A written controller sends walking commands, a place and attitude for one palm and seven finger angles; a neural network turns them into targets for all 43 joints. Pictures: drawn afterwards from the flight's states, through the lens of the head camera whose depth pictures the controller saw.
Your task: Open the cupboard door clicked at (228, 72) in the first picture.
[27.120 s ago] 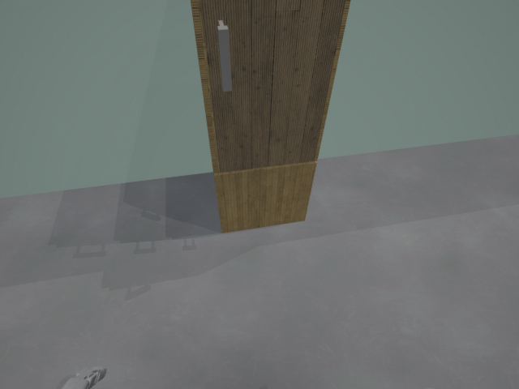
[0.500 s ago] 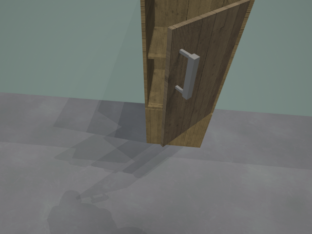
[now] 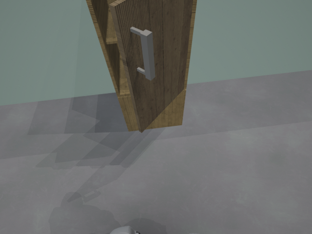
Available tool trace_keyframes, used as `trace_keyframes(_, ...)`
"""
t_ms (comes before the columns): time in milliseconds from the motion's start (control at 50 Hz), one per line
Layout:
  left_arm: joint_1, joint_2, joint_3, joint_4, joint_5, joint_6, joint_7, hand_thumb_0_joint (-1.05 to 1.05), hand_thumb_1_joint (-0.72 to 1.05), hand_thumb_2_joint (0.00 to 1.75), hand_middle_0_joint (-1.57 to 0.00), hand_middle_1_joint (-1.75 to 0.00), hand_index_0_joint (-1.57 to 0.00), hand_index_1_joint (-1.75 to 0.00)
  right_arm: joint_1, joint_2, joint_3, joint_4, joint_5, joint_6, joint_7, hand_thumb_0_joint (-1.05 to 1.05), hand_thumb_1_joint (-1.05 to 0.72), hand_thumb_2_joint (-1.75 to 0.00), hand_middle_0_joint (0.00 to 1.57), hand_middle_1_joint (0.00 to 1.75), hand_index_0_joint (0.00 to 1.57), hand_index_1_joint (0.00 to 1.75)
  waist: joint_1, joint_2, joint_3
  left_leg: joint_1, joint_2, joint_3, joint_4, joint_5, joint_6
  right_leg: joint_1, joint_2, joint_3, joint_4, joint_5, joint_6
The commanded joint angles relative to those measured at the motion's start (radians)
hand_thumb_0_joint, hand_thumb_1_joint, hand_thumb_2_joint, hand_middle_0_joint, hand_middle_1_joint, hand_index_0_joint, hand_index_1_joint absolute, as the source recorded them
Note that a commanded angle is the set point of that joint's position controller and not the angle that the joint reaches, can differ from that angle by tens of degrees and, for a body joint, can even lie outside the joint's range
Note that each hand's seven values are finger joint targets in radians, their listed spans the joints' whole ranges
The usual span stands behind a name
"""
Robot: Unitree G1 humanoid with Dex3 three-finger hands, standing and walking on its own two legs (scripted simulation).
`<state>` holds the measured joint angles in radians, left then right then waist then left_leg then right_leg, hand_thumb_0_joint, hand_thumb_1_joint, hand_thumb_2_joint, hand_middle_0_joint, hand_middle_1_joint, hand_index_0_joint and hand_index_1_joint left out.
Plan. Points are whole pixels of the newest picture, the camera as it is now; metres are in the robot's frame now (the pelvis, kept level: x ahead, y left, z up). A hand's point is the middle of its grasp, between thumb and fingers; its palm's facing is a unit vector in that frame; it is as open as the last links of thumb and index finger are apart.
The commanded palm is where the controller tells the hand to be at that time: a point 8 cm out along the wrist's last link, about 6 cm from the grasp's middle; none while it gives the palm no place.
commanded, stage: walk to a spot facing it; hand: left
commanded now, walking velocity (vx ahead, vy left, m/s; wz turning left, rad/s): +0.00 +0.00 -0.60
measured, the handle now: (142, 54) +0.58 +0.09 +0.11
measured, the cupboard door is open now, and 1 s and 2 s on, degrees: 44 44 44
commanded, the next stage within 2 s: none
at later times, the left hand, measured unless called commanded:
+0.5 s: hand out of the picture +0.09 +0.20 -0.17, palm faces -0.17 -0.96 -0.22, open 7.3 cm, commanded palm none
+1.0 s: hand (131, 199) +0.22 +0.11 -0.15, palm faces -0.55 -0.78 -0.30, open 7.3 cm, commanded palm none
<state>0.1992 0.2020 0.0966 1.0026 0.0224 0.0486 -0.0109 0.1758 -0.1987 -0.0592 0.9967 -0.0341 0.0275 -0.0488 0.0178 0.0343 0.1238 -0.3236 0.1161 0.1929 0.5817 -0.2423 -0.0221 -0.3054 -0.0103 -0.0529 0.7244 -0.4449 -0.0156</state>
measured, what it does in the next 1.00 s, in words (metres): steps on the spot, turning right: left foot, then right foot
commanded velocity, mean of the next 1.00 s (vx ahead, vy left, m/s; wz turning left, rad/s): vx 0.00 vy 0.00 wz -0.60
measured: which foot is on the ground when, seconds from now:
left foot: down 0.00-0.02, up 0.04-0.50, down 0.52-0.90, up 0.92-1.00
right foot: down 0.00-0.52, up 0.54-0.88, down 0.90-1.00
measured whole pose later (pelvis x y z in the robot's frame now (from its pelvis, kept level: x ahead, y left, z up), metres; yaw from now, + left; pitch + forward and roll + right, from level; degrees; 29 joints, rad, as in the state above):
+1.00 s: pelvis +0.01 +0.00 +0.00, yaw -35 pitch +1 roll +0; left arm 0.11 0.22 0.07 0.88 0.02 0.01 0.00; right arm 0.22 -0.26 -0.07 0.93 -0.01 0.07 -0.03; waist -0.02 0.05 0.15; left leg -0.42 0.09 0.07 1.06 -0.52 -0.06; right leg -0.33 0.01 -0.03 0.62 -0.30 -0.04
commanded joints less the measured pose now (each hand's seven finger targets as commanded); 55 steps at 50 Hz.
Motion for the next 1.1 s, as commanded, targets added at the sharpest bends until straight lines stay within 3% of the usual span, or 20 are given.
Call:
trace_keyframes(0, 0.205, 0.238, 0.046, -0.023, 0.021, -0.028, 0.020, 0.00, 0.90, 0.90, -0.20, -0.30, -0.20, -0.30, -0.074, -0.061, -0.020, -0.133, 0.015, 0.001, 0.014, 0.00, -0.90, -0.90, 0.20, 0.30, 0.20, 0.30, 0.094, -0.475, -0.084, -0.323, -0.074, -0.031, 0.393, -0.362, -0.031, 0.202, -0.341, 0.543, -0.489, 0.377, -0.086)
trace_keyframes(40, 0.120, 0.212, 0.038, -0.058, 0.005, -0.026, 0.031, 0.00, 0.90, 0.90, -0.20, -0.30, -0.20, -0.30, -0.081, -0.104, -0.035, -0.122, 0.013, 0.011, 0.024, 0.00, -0.90, -0.90, 0.20, 0.30, 0.20, 0.30, 0.048, -0.262, -0.058, -0.315, -0.040, -0.203, 0.564, -0.277, -0.011, 0.115, -0.312, 0.464, -0.447, 0.339, -0.172)
trace_keyframes(140, 0.078, 0.166, 0.025, -0.089, -0.003, -0.043, 0.038, 0.00, 0.90, 0.90, -0.20, -0.30, -0.20, -0.30, -0.077, -0.086, -0.028, -0.112, 0.014, 0.012, 0.024, 0.00, -0.90, -0.90, 0.20, 0.30, 0.20, 0.30, 0.013, -0.123, -0.143, -0.284, -0.056, -0.209, 0.557, -0.137, -0.039, 0.228, -0.200, 0.367, -0.336, 0.637, -0.150)
trace_keyframes(360, 0.125, 0.189, 0.040, -0.099, 0.010, -0.038, 0.040, 0.00, 0.90, 0.90, -0.20, -0.30, -0.20, -0.30, -0.147, -0.083, -0.020, -0.177, 0.029, -0.008, 0.010, 0.00, -0.90, -0.90, 0.20, 0.30, 0.20, 0.30, 0.040, -0.171, -0.179, -0.199, -0.103, -0.224, 0.303, -0.231, -0.035, 0.266, -0.201, 0.511, -0.291, 0.773, -0.202)
trace_keyframes(440, 0.041, 0.191, 0.040, -0.127, 0.000, -0.029, 0.034, 0.00, 0.90, 0.90, -0.20, -0.30, -0.20, -0.30, -0.028, -0.086, -0.017, -0.153, 0.037, -0.022, 0.002, 0.00, -0.90, -0.90, 0.20, 0.30, 0.20, 0.30, -0.023, -0.159, -0.213, 0.045, -0.129, -0.216, -0.008, -0.082, -0.020, 0.143, -0.125, 0.482, -0.223, 0.741, -0.133)
trace_keyframes(460, 0.020, 0.172, 0.033, -0.134, -0.004, -0.026, 0.032, 0.00, 0.90, 0.90, -0.20, -0.30, -0.20, -0.30, 0.016, -0.107, -0.021, -0.138, 0.036, -0.028, -0.001, 0.00, -0.90, -0.90, 0.20, 0.30, 0.20, 0.30, -0.048, -0.110, -0.219, 0.214, -0.092, -0.222, -0.138, 0.019, -0.015, 0.009, -0.081, 0.443, -0.180, 0.609, -0.085)
trace_keyframes(500, 0.032, 0.093, 0.014, -0.164, -0.013, -0.028, 0.015, 0.00, 0.90, 0.90, -0.20, -0.30, -0.20, -0.30, 0.078, -0.249, -0.040, -0.147, 0.016, -0.039, -0.012, 0.00, -0.90, -0.90, 0.20, 0.30, 0.20, 0.30, -0.050, 0.297, -0.231, 0.393, 0.348, -0.618, -0.280, 0.345, 0.171, -0.284, 0.100, 0.144, 0.169, -0.196, 0.037)
trace_keyframes(520, 0.000, 0.122, 0.016, -0.166, -0.001, -0.022, 0.012, 0.00, 0.90, 0.90, -0.20, -0.30, -0.20, -0.30, 0.084, -0.236, -0.032, -0.155, 0.006, -0.029, -0.014, 0.00, -0.90, -0.90, 0.20, 0.30, 0.20, 0.30, -0.061, 0.173, -0.183, 0.287, 0.382, -0.590, -0.259, 0.424, 0.233, -0.273, 0.044, 0.145, 0.334, -0.195, 0.047)
trace_keyframes(540, 0.039, 0.111, 0.023, -0.182, 0.003, -0.024, 0.003, 0.00, 0.90, 0.90, -0.20, -0.30, -0.20, -0.30, 0.027, -0.214, -0.023, -0.192, -0.002, -0.026, -0.015, 0.00, -0.90, -0.90, 0.20, 0.30, 0.20, 0.30, -0.015, 0.086, -0.146, 0.175, 0.353, -0.505, -0.270, 0.333, 0.242, -0.254, 0.015, 0.113, 0.414, -0.142, 0.060)
trace_keyframes(560, 0.033, 0.110, 0.028, -0.153, 0.014, -0.018, 0.001, 0.00, 0.90, 0.90, -0.20, -0.30, -0.20, -0.30, -0.004, -0.185, -0.014, -0.191, -0.007, -0.033, -0.011, 0.00, -0.90, -0.90, 0.20, 0.30, 0.20, 0.30, 0.000, 0.179, -0.137, 0.162, 0.288, -0.478, -0.261, 0.404, 0.213, -0.283, 0.018, 0.119, 0.465, -0.104, 0.066)
trace_keyframes(620, 0.014, 0.097, 0.019, -0.155, 0.002, -0.012, -0.019, 0.00, 0.90, 0.90, -0.20, -0.30, -0.20, -0.30, 0.013, -0.162, -0.005, -0.192, 0.003, -0.035, -0.010, 0.00, -0.90, -0.90, 0.20, 0.30, 0.20, 0.30, 0.002, 0.145, -0.136, 0.220, 0.184, -0.263, -0.210, 0.550, 0.156, -0.294, -0.010, 0.071, 0.474, 0.001, 0.080)
trace_keyframes(780, -0.082, 0.072, -0.005, -0.187, -0.001, -0.017, -0.030, 0.00, 0.90, 0.90, -0.20, -0.30, -0.20, -0.30, 0.119, -0.201, -0.029, -0.151, 0.000, -0.028, 0.006, 0.00, -0.90, -0.90, 0.20, 0.30, 0.20, 0.30, -0.053, 0.184, -0.156, 0.249, 0.200, -0.138, -0.147, 0.530, 0.137, -0.113, -0.002, -0.041, 0.035, 0.025, 0.051)
trace_keyframes(840, 0.010, 0.101, 0.003, -0.160, -0.001, -0.028, -0.024, 0.00, 0.90, 0.90, -0.20, -0.30, -0.20, -0.30, 0.084, -0.216, -0.036, -0.158, 0.007, -0.022, 0.015, 0.00, -0.90, -0.90, 0.20, 0.30, 0.20, 0.30, 0.008, 0.129, -0.176, 0.149, 0.189, -0.093, -0.013, 0.417, 0.073, 0.102, 0.010, -0.051, -0.204, 0.216, 0.019)
trace_keyframes(860, 0.092, 0.166, 0.014, -0.137, 0.003, -0.037, -0.015, 0.00, 0.90, 0.90, -0.20, -0.30, -0.20, -0.30, 0.073, -0.194, -0.034, -0.173, 0.018, -0.021, 0.024, 0.00, -0.90, -0.90, 0.20, 0.30, 0.20, 0.30, 0.048, -0.007, -0.219, 0.025, 0.143, -0.044, 0.138, 0.274, 0.020, 0.280, -0.069, 0.048, -0.295, 0.408, -0.017)
trace_keyframes(880, 0.156, 0.295, 0.044, -0.118, 0.014, -0.047, 0.005, 0.00, 0.90, 0.90, -0.20, -0.30, -0.20, -0.30, 0.033, -0.096, -0.010, -0.218, 0.026, -0.017, 0.030, 0.00, -0.90, -0.90, 0.20, 0.30, 0.20, 0.30, 0.085, -0.387, -0.232, -0.259, -0.025, 0.021, 0.417, -0.328, -0.044, 0.421, -0.360, 0.453, -0.365, 0.755, -0.132)
trace_keyframes(900, 0.191, 0.315, 0.044, -0.102, -0.004, -0.043, 0.022, 0.00, 0.90, 0.90, -0.20, -0.30, -0.20, -0.30, -0.011, -0.135, -0.011, -0.225, 0.023, -0.004, 0.019, 0.00, -0.90, -0.90, 0.20, 0.30, 0.20, 0.30, 0.111, -0.356, -0.238, -0.287, -0.039, -0.145, 0.561, -0.439, -0.037, 0.373, -0.408, 0.482, -0.341, 0.870, -0.219)
trace_keyframes(920, 0.145, 0.273, 0.036, -0.113, -0.003, -0.038, 0.030, 0.00, 0.90, 0.90, -0.20, -0.30, -0.20, -0.30, -0.010, -0.124, -0.015, -0.217, 0.026, -0.001, 0.019, 0.00, -0.90, -0.90, 0.20, 0.30, 0.20, 0.30, 0.079, -0.287, -0.185, -0.326, -0.016, -0.203, 0.610, -0.362, -0.029, 0.344, -0.356, 0.406, -0.340, 0.755, -0.224)
trace_keyframes(940, 0.088, 0.235, 0.034, -0.131, 0.000, -0.034, 0.037, 0.00, 0.90, 0.90, -0.20, -0.30, -0.20, -0.30, -0.007, -0.125, -0.018, -0.202, 0.023, 0.002, 0.018, 0.00, -0.90, -0.90, 0.20, 0.30, 0.20, 0.30, 0.053, -0.342, -0.187, -0.326, -0.004, -0.205, 0.620, -0.308, -0.035, 0.302, -0.292, 0.404, -0.342, 0.669, -0.200)
trace_keyframes(1020, -0.017, 0.197, 0.015, -0.172, -0.001, -0.035, 0.035, 0.00, 0.90, 0.90, -0.20, -0.30, -0.20, -0.30, 0.021, -0.108, -0.020, -0.157, 0.020, 0.016, 0.029, 0.00, -0.90, -0.90, 0.20, 0.30, 0.20, 0.30, -0.009, -0.161, -0.169, -0.204, -0.034, -0.187, 0.559, -0.163, -0.054, 0.153, -0.204, 0.305, -0.357, 0.544, -0.154)
trace_keyframes(1080, -0.006, 0.205, 0.018, -0.169, 0.004, -0.035, 0.029, 0.00, 0.90, 0.90, -0.20, -0.30, -0.20, -0.30, 0.024, -0.100, -0.020, -0.157, 0.016, 0.016, 0.031, 0.00, -0.90, -0.90, 0.20, 0.30, 0.20, 0.30, -0.006, -0.136, -0.161, -0.165, -0.057, -0.176, 0.462, -0.151, -0.055, 0.124, -0.189, 0.343, -0.395, 0.371, -0.160)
